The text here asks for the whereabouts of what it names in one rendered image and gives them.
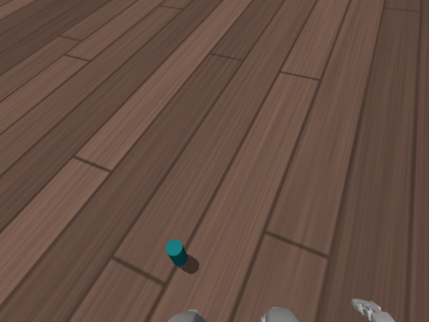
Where can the right robot hand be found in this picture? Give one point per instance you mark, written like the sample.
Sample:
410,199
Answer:
371,311

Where can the can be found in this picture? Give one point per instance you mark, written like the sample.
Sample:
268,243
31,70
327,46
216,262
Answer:
176,252

